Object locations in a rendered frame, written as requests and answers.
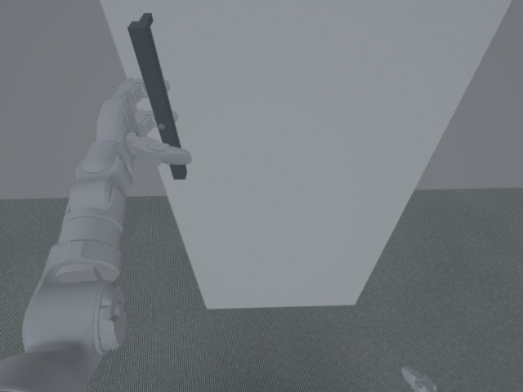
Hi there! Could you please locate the robot left forearm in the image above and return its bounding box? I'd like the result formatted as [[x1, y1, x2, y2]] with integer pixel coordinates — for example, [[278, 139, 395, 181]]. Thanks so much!
[[22, 140, 134, 350]]

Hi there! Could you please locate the right robot hand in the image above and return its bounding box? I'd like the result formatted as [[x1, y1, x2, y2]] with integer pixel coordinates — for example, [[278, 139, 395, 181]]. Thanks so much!
[[402, 366, 436, 392]]

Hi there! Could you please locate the handle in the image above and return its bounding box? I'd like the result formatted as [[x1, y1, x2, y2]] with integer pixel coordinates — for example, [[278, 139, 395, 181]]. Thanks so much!
[[127, 13, 187, 180]]

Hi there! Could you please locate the left robot hand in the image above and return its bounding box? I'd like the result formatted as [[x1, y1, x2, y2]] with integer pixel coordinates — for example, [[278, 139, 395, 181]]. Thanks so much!
[[96, 78, 192, 167]]

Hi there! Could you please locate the left robot upper arm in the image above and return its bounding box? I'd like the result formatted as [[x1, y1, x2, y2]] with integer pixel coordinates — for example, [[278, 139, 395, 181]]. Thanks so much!
[[0, 280, 127, 392]]

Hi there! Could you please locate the fridge door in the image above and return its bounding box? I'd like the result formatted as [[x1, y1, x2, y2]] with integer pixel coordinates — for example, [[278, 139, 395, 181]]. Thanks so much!
[[101, 0, 512, 309]]

